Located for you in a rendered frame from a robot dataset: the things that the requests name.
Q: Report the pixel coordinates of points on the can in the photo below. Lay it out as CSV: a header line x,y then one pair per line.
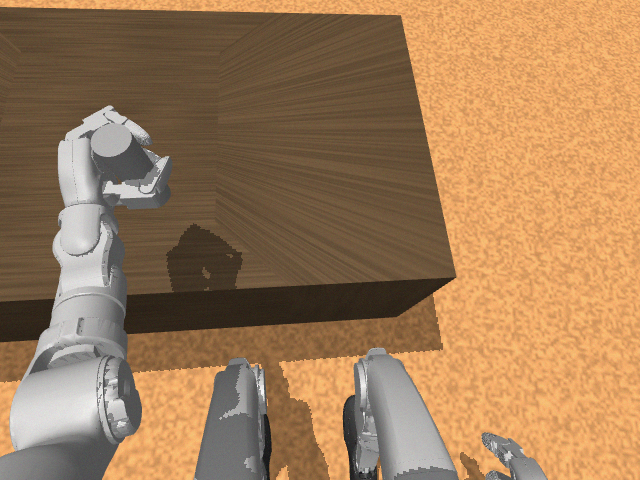
x,y
119,150

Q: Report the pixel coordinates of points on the right robot foot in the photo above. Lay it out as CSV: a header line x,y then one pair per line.
x,y
350,438

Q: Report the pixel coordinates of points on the left robot arm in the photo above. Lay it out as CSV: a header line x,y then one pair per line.
x,y
77,400

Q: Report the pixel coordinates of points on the left robot hand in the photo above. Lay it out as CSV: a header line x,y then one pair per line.
x,y
85,178

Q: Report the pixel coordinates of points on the right robot hand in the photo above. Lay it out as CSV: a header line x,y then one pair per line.
x,y
511,455

